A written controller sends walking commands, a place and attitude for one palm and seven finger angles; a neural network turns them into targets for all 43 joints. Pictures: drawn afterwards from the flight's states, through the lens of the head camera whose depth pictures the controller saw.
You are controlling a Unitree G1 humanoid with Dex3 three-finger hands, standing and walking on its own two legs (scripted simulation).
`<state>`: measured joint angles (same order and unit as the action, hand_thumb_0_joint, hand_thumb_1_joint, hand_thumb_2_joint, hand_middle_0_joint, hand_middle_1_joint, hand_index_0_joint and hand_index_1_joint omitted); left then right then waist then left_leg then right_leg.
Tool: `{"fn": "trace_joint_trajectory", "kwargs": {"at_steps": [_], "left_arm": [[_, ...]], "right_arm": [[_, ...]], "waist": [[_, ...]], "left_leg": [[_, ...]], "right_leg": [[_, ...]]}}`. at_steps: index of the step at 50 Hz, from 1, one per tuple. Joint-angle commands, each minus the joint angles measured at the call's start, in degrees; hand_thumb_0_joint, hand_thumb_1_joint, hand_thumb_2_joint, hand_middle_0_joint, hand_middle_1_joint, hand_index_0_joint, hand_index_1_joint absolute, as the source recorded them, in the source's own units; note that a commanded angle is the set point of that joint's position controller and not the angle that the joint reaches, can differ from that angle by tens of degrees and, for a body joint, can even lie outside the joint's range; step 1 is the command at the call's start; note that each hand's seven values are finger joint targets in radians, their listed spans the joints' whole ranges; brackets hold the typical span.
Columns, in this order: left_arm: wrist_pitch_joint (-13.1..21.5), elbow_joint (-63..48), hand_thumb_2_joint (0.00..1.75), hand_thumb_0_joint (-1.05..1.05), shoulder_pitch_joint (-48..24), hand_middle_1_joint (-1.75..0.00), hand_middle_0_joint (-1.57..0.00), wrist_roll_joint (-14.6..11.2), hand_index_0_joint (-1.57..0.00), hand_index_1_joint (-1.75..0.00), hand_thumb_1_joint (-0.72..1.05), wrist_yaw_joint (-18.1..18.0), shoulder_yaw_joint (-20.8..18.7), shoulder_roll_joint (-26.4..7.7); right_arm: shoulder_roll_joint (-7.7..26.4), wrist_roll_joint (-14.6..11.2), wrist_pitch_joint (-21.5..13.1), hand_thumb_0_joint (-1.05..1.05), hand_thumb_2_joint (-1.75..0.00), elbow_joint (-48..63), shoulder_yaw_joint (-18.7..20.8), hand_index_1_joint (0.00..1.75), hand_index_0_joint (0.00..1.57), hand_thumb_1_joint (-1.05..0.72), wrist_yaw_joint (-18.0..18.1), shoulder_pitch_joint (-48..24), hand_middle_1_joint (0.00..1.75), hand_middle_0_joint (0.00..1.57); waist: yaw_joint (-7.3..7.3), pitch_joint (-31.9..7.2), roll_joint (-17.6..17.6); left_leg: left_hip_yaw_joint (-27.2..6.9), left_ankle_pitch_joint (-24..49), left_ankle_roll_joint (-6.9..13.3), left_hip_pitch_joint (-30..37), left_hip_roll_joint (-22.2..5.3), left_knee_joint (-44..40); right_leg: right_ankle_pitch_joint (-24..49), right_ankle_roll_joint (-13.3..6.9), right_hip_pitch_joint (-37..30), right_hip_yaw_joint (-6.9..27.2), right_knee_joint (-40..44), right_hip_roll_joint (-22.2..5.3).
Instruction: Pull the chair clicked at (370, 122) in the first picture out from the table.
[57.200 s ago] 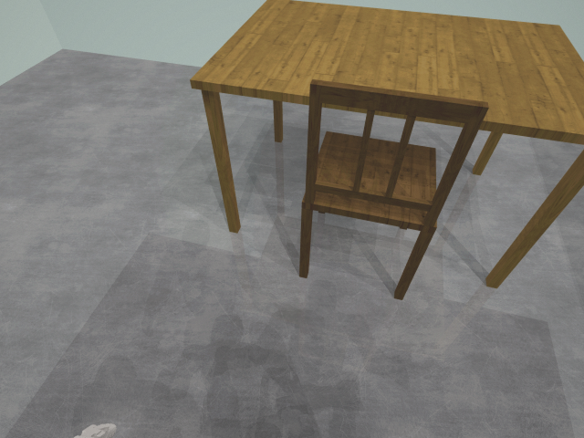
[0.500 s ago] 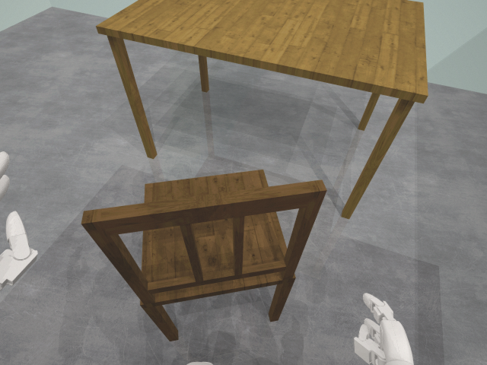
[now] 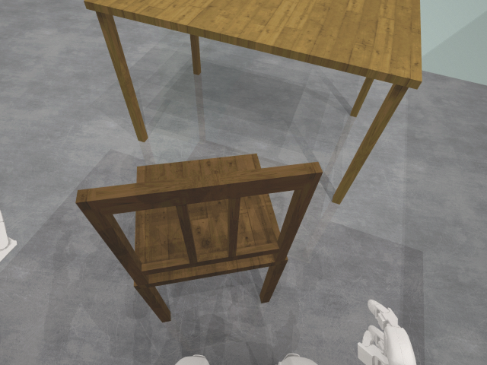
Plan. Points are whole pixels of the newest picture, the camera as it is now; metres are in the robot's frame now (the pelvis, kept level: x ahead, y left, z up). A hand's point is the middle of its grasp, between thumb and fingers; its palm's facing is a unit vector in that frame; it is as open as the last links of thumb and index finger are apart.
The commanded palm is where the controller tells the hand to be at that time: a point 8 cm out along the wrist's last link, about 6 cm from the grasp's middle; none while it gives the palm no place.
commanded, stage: step back with the hand held close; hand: left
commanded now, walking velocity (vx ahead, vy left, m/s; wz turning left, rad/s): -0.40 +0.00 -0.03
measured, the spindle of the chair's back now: (188, 234) +0.37 +0.14 -0.10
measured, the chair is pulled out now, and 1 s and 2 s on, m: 0.56 0.56 0.56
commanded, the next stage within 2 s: stop stepping back and stand still in 0.40 s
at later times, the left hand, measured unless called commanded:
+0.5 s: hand out of the picture +0.11 +0.22 +0.17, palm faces +0.33 -0.78 -0.54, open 7.4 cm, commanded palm +0.03 +0.26 +0.19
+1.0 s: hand out of the picture -0.02 +0.20 +0.18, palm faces +0.42 -0.76 -0.50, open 7.4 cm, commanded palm -0.08 +0.25 +0.19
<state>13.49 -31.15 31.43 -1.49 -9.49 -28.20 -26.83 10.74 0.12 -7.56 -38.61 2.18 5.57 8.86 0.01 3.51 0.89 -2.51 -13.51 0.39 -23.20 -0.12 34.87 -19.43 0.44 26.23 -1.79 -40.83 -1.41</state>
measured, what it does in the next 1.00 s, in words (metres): walks backwards: right foot, then left foot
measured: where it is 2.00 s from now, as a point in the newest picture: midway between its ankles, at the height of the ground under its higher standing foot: outside the picture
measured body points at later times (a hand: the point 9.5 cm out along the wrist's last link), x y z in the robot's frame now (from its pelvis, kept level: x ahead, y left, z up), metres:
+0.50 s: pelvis -0.11 -0.04 +0.00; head -0.05 -0.01 +0.45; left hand +0.08 +0.26 +0.19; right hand +0.07 -0.28 -0.07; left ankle -0.08 +0.09 -0.73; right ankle -0.10 -0.16 -0.69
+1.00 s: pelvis -0.21 -0.06 +0.01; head -0.24 -0.05 +0.46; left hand -0.05 +0.24 +0.20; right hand -0.10 -0.32 -0.07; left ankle -0.21 +0.04 -0.73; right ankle -0.17 -0.18 -0.72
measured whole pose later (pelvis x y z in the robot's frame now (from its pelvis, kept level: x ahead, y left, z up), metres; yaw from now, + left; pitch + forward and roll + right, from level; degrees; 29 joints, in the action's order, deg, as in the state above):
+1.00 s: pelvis -0.21 -0.06 +0.01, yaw +2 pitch -2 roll -1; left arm 11.2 -26.9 33.2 0.7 -8.2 -23.6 -25.4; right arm 13.0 -1.3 -8.8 -37.4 2.6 3.8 19.5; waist -2.7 -2.7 0.6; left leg 1.0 -16.3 2.0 -12.4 0.4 30.6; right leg -19.4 0.2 17.5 -4.6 -35.2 -1.7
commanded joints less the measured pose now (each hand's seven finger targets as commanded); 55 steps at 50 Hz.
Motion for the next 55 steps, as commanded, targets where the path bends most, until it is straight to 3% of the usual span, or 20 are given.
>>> {"fn": "trace_joint_trajectory", "kwargs": {"at_steps": [1, 9, 10, 11, 12, 14, 17, 18, 20, 22, 26, 29, 31, 33, 34, 37, 41, 45, 50, 55], "left_arm": [[4.67, -15.53, 0.90, 0.00, -0.44, -0.30, -0.20, -0.85, -0.20, -0.30, 0.90, -0.13, -4.46, -7.16], [5.97, -11.18, 0.90, 0.00, 0.01, -0.30, -0.20, -1.69, -0.20, -0.30, 0.90, 2.15, -7.92, -10.41], [6.02, -11.02, 0.90, 0.00, 0.42, -0.30, -0.20, -1.07, -0.20, -0.30, 0.90, 2.37, -8.38, -11.37], [5.90, -11.42, 0.90, 0.00, -0.29, -0.30, -0.20, -1.83, -0.20, -0.30, 0.90, 2.92, -5.77, -9.90], [5.74, -9.98, 0.90, 0.00, 0.00, -0.30, -0.20, -1.91, -0.20, -0.30, 0.90, 2.51, -6.81, -10.92], [4.03, -6.02, 0.90, 0.00, 1.83, -0.30, -0.20, -1.51, -0.20, -0.30, 0.90, 1.59, -7.84, -9.80], [4.19, -7.78, 0.90, 0.00, 2.31, -0.30, -0.20, -0.53, -0.20, -0.30, 0.90, 0.40, -7.92, -9.43], [4.52, -10.53, 0.90, 0.00, 2.37, -0.30, -0.20, -0.67, -0.20, -0.30, 0.90, 0.08, -7.13, -9.25], [5.36, -14.21, 0.90, 0.00, 2.80, -0.30, -0.20, -1.07, -0.20, -0.30, 0.90, -0.06, -6.91, -9.92], [6.28, -13.30, 0.90, 0.00, 4.22, -0.30, -0.20, -1.25, -0.20, -0.30, 0.90, 0.69, -6.66, -9.09], [5.47, -19.20, 0.90, 0.00, 1.85, -0.30, -0.20, -1.04, -0.20, -0.30, 0.90, 0.35, -8.65, -10.99], [1.85, -12.69, 0.90, 0.00, 6.79, -0.30, -0.20, -1.58, -0.20, -0.30, 0.90, 0.45, -7.91, -9.30], [1.02, -7.93, 0.90, 0.00, 3.52, -0.30, -0.20, -1.19, -0.20, -0.30, 0.90, 0.28, -6.68, -9.56], [-0.36, -4.35, 0.90, 0.00, -2.96, -0.30, -0.20, -1.18, -0.20, -0.30, 0.90, 0.20, -5.93, -10.52], [-1.20, -3.30, 0.90, 0.00, -4.53, -0.30, -0.20, -0.82, -0.20, -0.30, 0.90, 0.20, -4.25, -9.69], [-1.76, -2.57, 0.90, 0.00, -5.21, -0.30, -0.20, -0.14, -0.20, -0.30, 0.90, 0.10, -2.79, -9.06], [0.36, -9.22, 0.90, 0.00, -4.69, -0.30, -0.20, 0.87, -0.20, -0.30, 0.90, -0.93, -2.09, -8.82], [1.21, -10.68, 0.90, 0.00, -1.49, -0.30, -0.20, 2.55, -0.20, -0.30, 0.90, -0.60, -5.07, -11.46], [2.24, -1.78, 0.90, 0.00, -0.28, -0.30, -0.20, 1.47, -0.20, -0.30, 0.90, 0.31, -4.14, -8.90], [1.39, -2.66, 0.90, 0.00, -6.57, -0.30, -0.20, 0.71, -0.20, -0.30, 0.90, 0.47, -0.37, -5.87]], "right_arm": [[7.58, 0.50, -5.42, 0.00, -0.90, 7.67, 2.56, 0.30, 0.20, -0.90, -0.55, -1.45, 0.30, 0.20], [8.48, 1.10, -6.93, 0.00, -0.90, 6.14, 1.78, 0.30, 0.20, -0.90, -1.23, -3.96, 0.30, 0.20], [8.32, 0.90, -6.31, 0.00, -0.90, 6.07, 1.95, 0.30, 0.20, -0.90, -1.40, -2.71, 0.30, 0.20], [8.42, -0.01, -5.77, 0.00, -0.90, 7.31, 3.01, 0.30, 0.20, -0.90, -1.24, -1.42, 0.30, 0.20], [7.94, -1.09, -5.25, 0.00, -0.90, 8.08, 3.59, 0.30, 0.20, -0.90, -0.93, -2.99, 0.30, 0.20], [4.58, -0.43, -3.76, 0.00, -0.90, 8.96, 2.17, 0.30, 0.20, -0.90, -0.71, -6.61, 0.30, 0.20], [4.50, -0.12, -2.19, 0.00, -0.90, 9.62, -0.17, 0.30, 0.20, -0.90, 0.31, -6.64, 0.30, 0.20], [4.92, -0.33, -1.80, 0.00, -0.90, 9.86, 0.07, 0.30, 0.20, -0.90, 0.63, -5.27, 0.30, 0.20], [7.36, -0.84, -2.45, 0.00, -0.90, 10.32, 2.94, 0.30, 0.20, -0.90, 0.31, -4.65, 0.30, 0.20], [6.84, 0.06, -4.43, 0.00, -0.90, 9.27, 3.13, 0.30, 0.20, -0.90, -0.94, -2.60, 0.30, 0.20], [7.74, -0.13, -6.24, 0.00, -0.90, 8.40, 3.51, 0.30, 0.20, -0.90, -2.02, -1.56, 0.30, 0.20], [8.74, -1.68, -3.84, 0.00, -0.90, 10.67, 2.63, 0.30, 0.20, -0.90, -2.55, -0.76, 0.30, 0.20], [8.23, -1.66, -2.82, 0.00, -0.90, 10.42, 1.61, 0.30, 0.20, -0.90, -1.84, 0.13, 0.30, 0.20], [8.69, -1.65, -2.28, 0.00, -0.90, 9.72, 2.32, 0.30, 0.20, -0.90, -1.42, 1.24, 0.30, 0.20], [8.56, -1.41, -1.65, 0.00, -0.90, 9.35, 1.91, 0.30, 0.20, -0.90, -1.43, 0.80, 0.30, 0.20], [7.77, -1.03, -0.22, 0.00, -0.90, 9.85, 0.29, 0.30, 0.20, -0.90, -1.03, -0.95, 0.30, 0.20], [7.93, -0.38, -2.50, 0.00, -0.90, 9.91, 0.38, 0.30, 0.20, -0.90, -0.27, 0.67, 0.30, 0.20], [7.94, -0.98, -4.62, 0.00, -0.90, 10.29, 1.44, 0.30, 0.20, -0.90, -1.64, 0.40, 0.30, 0.20], [9.04, -1.83, -3.70, 0.00, -0.90, 8.55, 1.56, 0.30, 0.20, -0.90, -1.92, 2.60, 0.30, 0.20], [9.35, -1.14, -2.86, 0.00, -0.90, 8.70, 1.74, 0.30, 0.20, -0.90, -1.16, 1.96, 0.30, 0.20]], "waist": [[1.12, -13.34, -13.25], [2.46, -13.81, -9.92], [2.02, -16.07, -4.53], [1.30, -17.34, 9.88], [1.05, -15.43, 15.49], [1.16, -10.88, 12.13], [-0.52, -11.12, 5.75], [-1.03, -12.31, 3.46], [-0.37, -14.34, -11.23], [0.24, -13.86, -13.81], [1.03, -14.22, -17.54], [0.52, -9.74, -13.97], [-0.77, -6.50, -0.55], [-0.85, -5.16, 15.83], [-1.68, -4.01, 17.89], [-1.92, -3.75, 9.89], [-0.69, -5.55, 2.49], [-0.47, -5.60, -24.89], [-0.18, -2.03, -0.53], [-1.54, -0.66, 2.25]], "left_leg": [[-12.52, 38.56, 8.76, 12.74, -15.98, -10.66], [-7.66, 21.53, 4.25, 12.07, -12.27, -4.19], [-3.93, 19.17, 2.53, 13.00, -8.36, 0.08], [1.70, 8.64, -0.68, 9.70, -1.42, 8.05], [3.44, -7.89, -1.78, 5.45, 2.76, 17.73], [-2.57, -17.41, -1.09, -4.58, 0.10, 25.65], [-0.33, -10.82, -0.69, -1.43, -1.14, -0.46], [2.20, 2.28, -0.42, 3.86, -0.72, -12.94], [-10.58, 38.23, 5.84, 17.74, -16.91, -15.53], [-11.17, 49.38, 11.48, 19.75, -21.02, -11.81], [-6.74, 37.04, 7.95, 14.39, -16.75, -9.23], [-3.88, -8.16, 3.88, -0.73, -11.80, -8.77], [1.80, -22.71, 0.69, -3.62, -4.22, 0.45], [3.34, -16.21, -1.20, 4.87, 0.61, 23.14], [2.36, -12.21, -0.83, 7.37, 0.58, 29.18], [3.47, -13.43, 1.01, 8.93, -0.95, 18.09], [4.38, -12.51, 3.22, 9.71, -0.13, -13.86], [-11.72, -22.59, 8.49, 1.08, -13.58, -26.89], [-4.96, -11.39, 4.81, -3.63, -7.48, -10.47], [-0.97, -19.13, 3.71, 4.44, -2.51, -7.78]], "right_leg": [[-4.64, -0.68, -4.20, 2.40, -2.84, -0.49], [13.42, -1.51, -14.27, 0.61, 22.01, -1.80], [23.20, -2.42, -15.64, 1.36, 23.83, -3.44], [34.53, -5.87, -15.39, 7.65, 22.88, -8.99], [38.11, -10.33, -11.75, 13.78, 24.55, -17.71], [40.50, -13.38, -13.31, 12.92, 21.74, -21.00], [48.16, -6.96, -19.16, 5.23, 12.43, -13.45], [44.50, -4.02, -19.71, 2.65, 7.98, -10.46], [5.94, 0.20, -4.81, 0.58, -4.88, -2.76], [-13.48, 0.50, 4.69, 4.84, -20.77, 1.27], [-6.08, -0.57, -4.69, 4.19, -6.34, -1.75], [2.40, 0.37, -18.52, -0.46, 12.48, -1.52], [-0.70, -1.48, -16.79, 2.40, 21.49, -4.72], [-26.34, -7.73, 3.86, 21.70, 34.30, -17.27], [-28.67, -8.80, 8.96, 21.92, 36.01, -19.05], [-22.86, -6.10, 6.98, 10.58, 31.49, -15.40], [-13.32, -3.30, -9.92, 7.38, 24.46, -11.03], [-6.82, 0.27, -9.72, -1.60, -5.37, -1.37], [4.45, -1.17, -20.55, 1.15, 20.84, -2.99], [-17.32, -5.05, -5.47, 11.47, 25.32, -6.52]]}}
